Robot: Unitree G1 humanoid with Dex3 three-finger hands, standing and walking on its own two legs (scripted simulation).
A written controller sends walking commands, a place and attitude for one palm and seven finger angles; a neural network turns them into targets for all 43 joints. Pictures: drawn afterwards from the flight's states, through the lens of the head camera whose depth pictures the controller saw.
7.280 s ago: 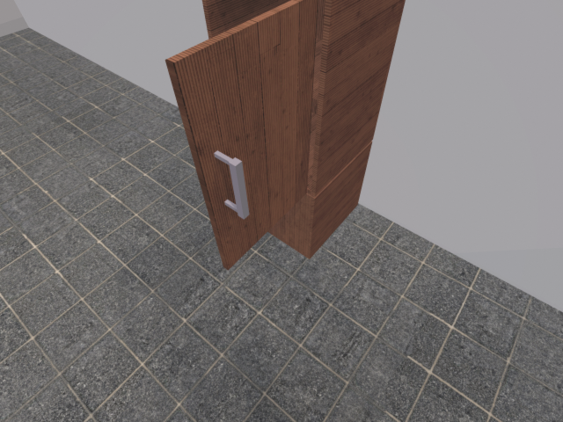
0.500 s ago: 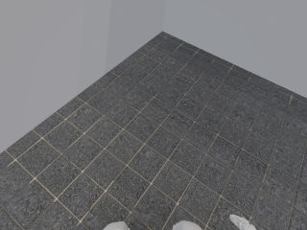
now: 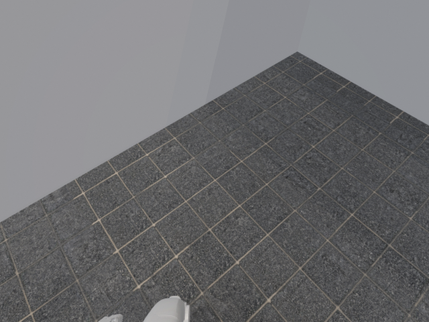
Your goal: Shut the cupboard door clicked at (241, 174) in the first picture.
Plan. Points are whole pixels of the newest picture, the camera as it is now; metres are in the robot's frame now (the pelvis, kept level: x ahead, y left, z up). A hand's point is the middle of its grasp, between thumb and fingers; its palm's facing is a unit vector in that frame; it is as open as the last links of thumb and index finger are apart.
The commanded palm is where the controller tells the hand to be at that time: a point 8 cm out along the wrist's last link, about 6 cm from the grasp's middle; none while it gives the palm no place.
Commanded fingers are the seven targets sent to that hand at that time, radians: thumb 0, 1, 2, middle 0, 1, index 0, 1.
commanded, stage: walk to a spot facing it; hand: left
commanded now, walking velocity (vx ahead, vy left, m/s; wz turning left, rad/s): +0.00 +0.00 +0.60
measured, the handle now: out of the picture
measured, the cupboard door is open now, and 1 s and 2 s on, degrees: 91 91 91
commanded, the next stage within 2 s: none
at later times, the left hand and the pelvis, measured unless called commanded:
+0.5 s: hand out of the picture +0.05 +0.23 -0.16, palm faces +0.29 -0.92 -0.28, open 7.4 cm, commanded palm none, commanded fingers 0.00 0.90 0.90 -0.20 -0.30 -0.20 -0.30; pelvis +0.01 -0.01 -0.01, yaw +17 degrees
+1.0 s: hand out of the picture -0.07 +0.15 -0.19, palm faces +0.61 -0.75 -0.24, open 7.3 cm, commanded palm none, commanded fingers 0.00 0.90 0.90 -0.20 -0.30 -0.20 -0.30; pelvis +0.04 -0.03 -0.02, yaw +37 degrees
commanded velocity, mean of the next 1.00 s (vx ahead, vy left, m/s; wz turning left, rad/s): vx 0.00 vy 0.00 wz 0.60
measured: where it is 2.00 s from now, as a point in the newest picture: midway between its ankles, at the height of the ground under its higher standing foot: outside the picture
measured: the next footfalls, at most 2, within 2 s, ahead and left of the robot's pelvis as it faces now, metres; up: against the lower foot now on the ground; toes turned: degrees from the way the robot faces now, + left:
left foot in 0.16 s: +0.06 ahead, +0.13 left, +0.00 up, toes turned +12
right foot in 0.56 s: +0.08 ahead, -0.13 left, +0.00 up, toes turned +18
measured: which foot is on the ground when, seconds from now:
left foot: up 0.00-0.14, down 0.16-0.56, up 0.58-0.96, down 0.98-1.00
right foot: down 0.00-0.16, up 0.18-0.54, down 0.56-0.98, up 1.00-1.00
